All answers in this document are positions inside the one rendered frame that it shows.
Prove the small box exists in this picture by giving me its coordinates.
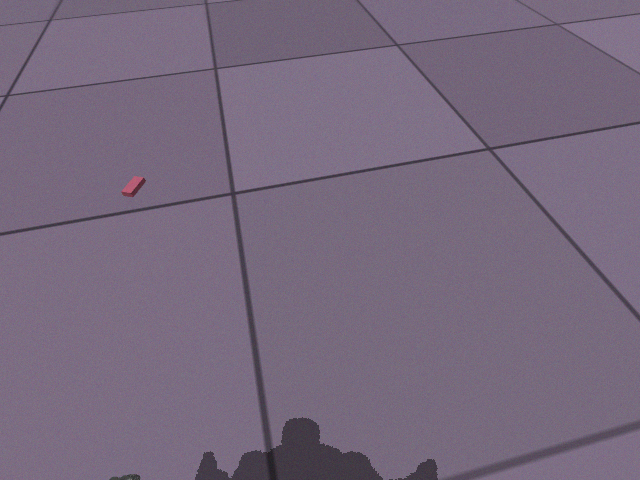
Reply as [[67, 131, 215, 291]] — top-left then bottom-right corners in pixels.
[[121, 176, 146, 197]]

